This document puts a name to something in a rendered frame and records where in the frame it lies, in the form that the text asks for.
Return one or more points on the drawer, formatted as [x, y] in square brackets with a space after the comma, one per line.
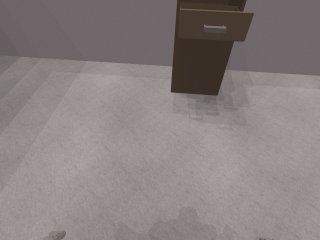
[193, 17]

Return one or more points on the handle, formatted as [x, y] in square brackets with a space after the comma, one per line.
[214, 29]

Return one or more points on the robot left hand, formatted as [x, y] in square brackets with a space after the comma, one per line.
[55, 235]

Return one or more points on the cabinet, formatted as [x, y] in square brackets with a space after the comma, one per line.
[199, 64]

